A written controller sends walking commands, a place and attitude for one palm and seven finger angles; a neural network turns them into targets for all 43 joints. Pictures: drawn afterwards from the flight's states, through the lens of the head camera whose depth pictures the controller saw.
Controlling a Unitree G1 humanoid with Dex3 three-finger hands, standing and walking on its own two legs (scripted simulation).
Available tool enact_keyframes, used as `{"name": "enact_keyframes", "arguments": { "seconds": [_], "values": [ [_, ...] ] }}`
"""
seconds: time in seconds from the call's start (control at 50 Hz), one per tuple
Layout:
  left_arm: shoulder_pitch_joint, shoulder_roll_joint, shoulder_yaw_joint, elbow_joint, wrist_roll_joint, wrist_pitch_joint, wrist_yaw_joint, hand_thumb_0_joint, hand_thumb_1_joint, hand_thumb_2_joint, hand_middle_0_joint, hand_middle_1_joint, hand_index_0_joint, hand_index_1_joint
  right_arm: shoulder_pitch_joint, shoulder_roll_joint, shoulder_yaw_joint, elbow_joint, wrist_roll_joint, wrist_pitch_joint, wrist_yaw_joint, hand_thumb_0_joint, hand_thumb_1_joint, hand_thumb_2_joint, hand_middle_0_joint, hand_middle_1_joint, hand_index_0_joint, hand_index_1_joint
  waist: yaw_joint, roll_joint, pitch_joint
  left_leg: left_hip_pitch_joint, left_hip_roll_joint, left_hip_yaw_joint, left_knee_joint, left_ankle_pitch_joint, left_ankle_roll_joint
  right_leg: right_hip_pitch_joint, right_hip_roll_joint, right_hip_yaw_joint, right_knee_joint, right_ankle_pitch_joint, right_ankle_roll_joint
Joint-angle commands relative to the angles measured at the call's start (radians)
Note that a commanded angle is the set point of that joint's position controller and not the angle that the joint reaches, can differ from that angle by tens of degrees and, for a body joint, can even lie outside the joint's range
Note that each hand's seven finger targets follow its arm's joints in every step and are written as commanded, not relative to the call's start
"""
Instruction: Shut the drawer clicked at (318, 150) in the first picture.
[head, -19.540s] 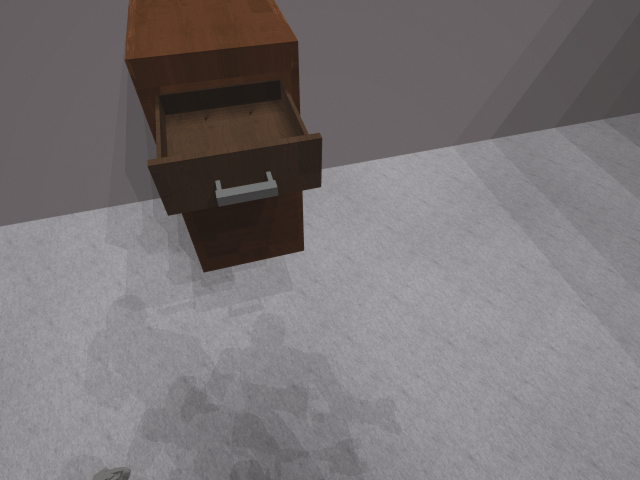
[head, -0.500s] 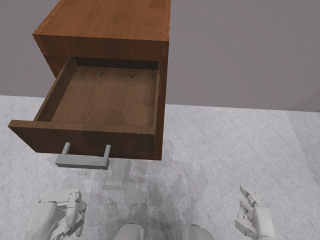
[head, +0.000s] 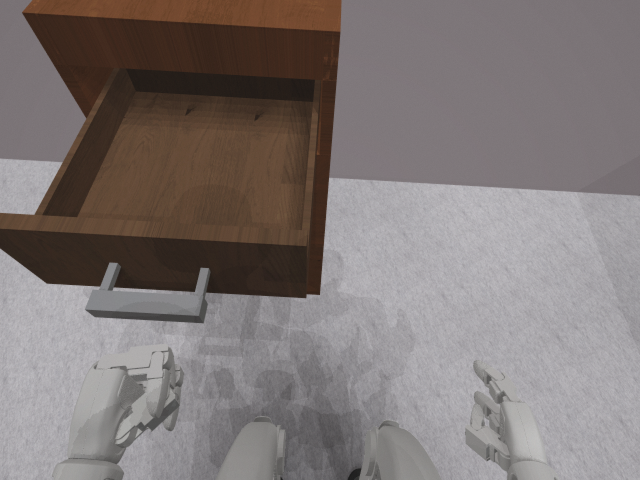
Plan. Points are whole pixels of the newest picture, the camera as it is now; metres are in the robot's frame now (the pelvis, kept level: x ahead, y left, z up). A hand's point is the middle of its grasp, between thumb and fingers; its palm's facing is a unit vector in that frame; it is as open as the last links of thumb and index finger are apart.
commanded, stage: bring the fist close to the handle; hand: left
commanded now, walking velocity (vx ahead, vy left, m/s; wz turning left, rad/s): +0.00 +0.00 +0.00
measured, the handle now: (153, 289) +0.32 +0.22 +0.03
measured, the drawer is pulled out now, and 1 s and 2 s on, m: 0.28 0.27 0.15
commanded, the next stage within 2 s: push the drawer shut in 0.40 s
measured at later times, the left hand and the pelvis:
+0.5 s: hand (172, 398) +0.21 +0.17 +0.03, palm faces -0.01 -1.00 -0.05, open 3.2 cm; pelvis +0.00 +0.00 -0.01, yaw +0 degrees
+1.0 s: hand (183, 360) +0.25 +0.17 +0.03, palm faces -0.02 -1.00 -0.06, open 3.0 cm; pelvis +0.00 +0.01 +0.00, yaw +0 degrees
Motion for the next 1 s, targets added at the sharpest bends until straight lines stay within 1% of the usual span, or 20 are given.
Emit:
{"name": "enact_keyframes", "arguments": {
  "seconds": [0.0,0.08,0.1,0.12,0.18,0.26,0.28,0.34,0.4,0.44,0.46,0.48,0.6,0.64,0.72,0.74,0.8,0.82,0.9,0.98],
  "values": [
    [0.022,0.081,0.059,-0.187,-0.019,-0.092,0.007,0.0,0.9,0.9,-1.4,-1.6,-1.4,-1.6,-0.031,-0.134,-0.058,-0.144,0.005,-0.051,-0.002,0.0,-0.9,-0.9,0.2,0.3,0.2,0.3,0.001,0.024,-0.257,0.118,-0.034,-0.045,-0.165,0.313,0.008,0.218,0.025,0.105,-0.158,0.22,0.018],
    [0.049,0.091,0.049,-0.251,-0.024,-0.085,0.002,0.0,0.9,0.9,-1.4,-1.6,-1.4,-1.6,-0.026,-0.133,-0.06,-0.16,0.009,-0.043,0.001,0.0,-0.9,-0.9,0.2,0.3,0.2,0.3,0.012,0.046,-0.315,0.158,-0.034,-0.045,-0.182,0.361,0.008,0.257,0.022,0.101,-0.154,0.269,0.018],
    [0.055,0.101,0.063,-0.255,-0.026,-0.079,0.004,0.0,0.9,0.9,-1.4,-1.6,-1.4,-1.6,-0.025,-0.131,-0.063,-0.159,0.011,-0.038,0.0,0.0,-0.9,-0.9,0.2,0.3,0.2,0.3,0.011,0.03,-0.319,0.156,-0.034,-0.044,-0.18,0.359,0.009,0.264,0.022,0.103,-0.159,0.271,0.02],
    [0.072,0.098,0.065,-0.247,-0.025,-0.072,0.007,0.0,0.9,0.9,-1.4,-1.6,-1.4,-1.6,-0.026,-0.128,-0.063,-0.159,0.013,-0.033,-0.001,0.0,-0.9,-0.9,0.2,0.3,0.2,0.3,0.013,0.026,-0.306,0.15,-0.034,-0.043,-0.184,0.354,0.009,0.271,0.023,0.105,-0.165,0.268,0.02],
    [0.062,0.082,0.055,-0.221,-0.025,-0.057,0.01,0.0,0.9,0.9,-1.4,-1.6,-1.4,-1.6,-0.034,-0.131,-0.063,-0.159,0.016,-0.022,-0.002,0.0,-0.9,-0.9,0.2,0.3,0.2,0.3,-0.007,-0.012,-0.258,0.119,-0.033,-0.049,-0.182,0.304,0.01,0.239,0.027,0.097,-0.171,0.22,0.026],
    [0.044,0.068,0.038,-0.189,-0.016,-0.057,0.016,0.0,0.9,0.9,-1.4,-1.6,-1.4,-1.6,-0.036,-0.133,-0.056,-0.16,0.013,-0.019,-0.005,0.0,-0.9,-0.9,0.2,0.3,0.2,0.3,-0.017,-0.009,-0.21,0.09,-0.034,-0.051,-0.178,0.244,0.01,0.199,0.029,0.1,-0.18,0.144,0.024],
    [0.018,0.088,0.052,-0.203,-0.019,-0.067,0.017,0.0,0.9,0.9,-1.4,-1.6,-1.4,-1.6,-0.034,-0.137,-0.057,-0.157,0.013,-0.022,-0.006,0.0,-0.9,-0.9,0.2,0.3,0.2,0.3,-0.021,-0.006,-0.214,0.088,-0.033,-0.053,-0.174,0.234,0.009,0.195,0.027,0.105,-0.182,0.131,0.023],
    [-0.01,0.088,0.03,-0.241,-0.016,-0.089,0.016,0.0,0.9,0.9,-1.4,-1.6,-1.4,-1.6,-0.027,-0.139,-0.051,-0.164,0.01,-0.029,-0.008,0.0,-0.9,-0.9,0.2,0.3,0.2,0.3,-0.019,0.025,-0.237,0.107,-0.033,-0.058,-0.177,0.242,0.011,0.185,0.029,0.1,-0.17,0.127,0.018],
    [0.008,0.103,0.053,-0.242,-0.021,-0.094,0.016,0.0,0.9,0.9,-1.4,-1.6,-1.4,-1.6,-0.02,-0.137,-0.053,-0.164,0.009,-0.029,-0.008,0.0,-0.9,-0.9,0.2,0.3,0.2,0.3,-0.009,0.032,-0.259,0.114,-0.034,-0.05,-0.172,0.254,0.01,0.206,0.027,0.11,-0.176,0.143,0.019],
    [0.016,0.123,0.077,-0.216,-0.019,-0.082,0.02,0.0,0.9,0.9,-1.4,-1.6,-1.4,-1.6,-0.021,-0.137,-0.052,-0.164,0.011,-0.021,-0.008,0.0,-0.9,-0.9,0.2,0.3,0.2,0.3,-0.006,0.023,-0.245,0.105,-0.032,-0.054,-0.183,0.248,0.01,0.206,0.032,0.104,-0.178,0.131,0.017],
    [0.018,0.098,0.057,-0.208,-0.021,-0.076,0.016,0.0,0.9,0.9,-1.4,-1.6,-1.4,-1.6,-0.026,-0.137,-0.05,-0.168,0.011,-0.021,-0.007,0.0,-0.9,-0.9,0.2,0.3,0.2,0.3,-0.009,0.026,-0.238,0.105,-0.035,-0.052,-0.181,0.248,0.01,0.204,0.03,0.104,-0.177,0.138,0.019],
    [0.017,0.119,0.078,-0.202,-0.02,-0.068,0.018,0.0,0.9,0.9,-1.4,-1.6,-1.4,-1.6,-0.023,-0.14,-0.052,-0.166,0.013,-0.017,-0.008,0.0,-0.9,-0.9,0.2,0.3,0.2,0.3,-0.007,0.023,-0.242,0.101,-0.034,-0.051,-0.181,0.245,0.009,0.207,0.03,0.104,-0.179,0.136,0.02],
    [-0.101,0.095,0.037,-0.195,-0.02,-0.049,0.021,0.0,0.9,0.9,-1.4,-1.6,-1.4,-1.6,-0.009,-0.153,-0.042,-0.164,0.009,-0.022,-0.009,0.0,-0.9,-0.9,0.2,0.3,0.2,0.3,-0.036,0.03,-0.231,0.111,-0.033,-0.059,-0.179,0.234,0.011,0.175,0.031,0.097,-0.182,0.128,0.023],
    [-0.129,0.115,0.048,-0.188,-0.018,-0.049,0.025,0.0,0.9,0.9,-1.4,-1.6,-1.4,-1.6,-0.004,-0.157,-0.041,-0.157,0.007,-0.026,-0.01,0.0,-0.9,-0.9,0.2,0.3,0.2,0.3,-0.034,0.034,-0.245,0.117,-0.032,-0.061,-0.178,0.254,0.012,0.177,0.033,0.095,-0.175,0.145,0.02],
    [-0.134,0.111,0.043,-0.185,-0.012,-0.04,0.03,0.0,0.9,0.9,-1.4,-1.6,-1.4,-1.6,0.007,-0.159,-0.041,-0.159,0.005,-0.026,-0.003,0.0,-0.9,-0.9,0.2,0.3,0.2,0.3,-0.019,0.058,-0.298,0.157,-0.032,-0.059,-0.189,0.317,0.008,0.208,0.029,0.089,-0.163,0.212,0.018],
    [-0.139,0.119,0.053,-0.168,-0.012,-0.031,0.034,0.0,0.9,0.9,-1.4,-1.6,-1.4,-1.6,0.011,-0.162,-0.041,-0.157,0.004,-0.023,-0.003,0.0,-0.9,-0.9,0.2,0.3,0.2,0.3,-0.022,0.041,-0.303,0.158,-0.031,-0.062,-0.191,0.332,0.008,0.211,0.031,0.085,-0.159,0.225,0.019],
    [-0.15,0.112,0.057,-0.151,-0.01,-0.016,0.047,0.0,0.9,0.9,-1.4,-1.6,-1.4,-1.6,0.008,-0.162,-0.042,-0.161,0.006,-0.013,0.004,0.0,-0.9,-0.9,0.2,0.3,0.2,0.3,-0.015,0.029,-0.294,0.152,-0.033,-0.057,-0.202,0.327,0.005,0.232,0.028,0.086,-0.165,0.233,0.021],
    [-0.157,0.098,0.041,-0.141,-0.004,-0.01,0.052,0.0,0.9,0.9,-1.4,-1.6,-1.4,-1.6,0.008,-0.161,-0.041,-0.163,0.006,-0.01,0.006,0.0,-0.9,-0.9,0.2,0.3,0.2,0.3,-0.019,0.033,-0.278,0.157,-0.032,-0.058,-0.208,0.323,0.005,0.219,0.028,0.081,-0.168,0.229,0.021],
    [-0.243,0.112,0.045,-0.146,0.002,-0.028,0.067,0.0,0.9,0.9,-1.4,-1.6,-1.4,-1.6,0.018,-0.166,-0.039,-0.149,0.002,-0.009,0.006,0.0,-0.9,-0.9,0.2,0.3,0.2,0.3,-0.037,0.021,-0.282,0.148,-0.032,-0.055,-0.194,0.309,0.007,0.213,0.028,0.089,-0.171,0.224,0.023],
    [-0.356,0.129,0.055,-0.083,0.007,-0.055,0.067,0.0,0.9,0.9,-1.4,-1.6,-1.4,-1.6,0.022,-0.173,-0.035,-0.127,-0.002,-0.01,0.002,0.0,-0.9,-0.9,0.2,0.3,0.2,0.3,-0.056,0.002,-0.235,0.107,-0.033,-0.058,-0.183,0.248,0.009,0.18,0.029,0.096,-0.179,0.16,0.023]
  ]
}}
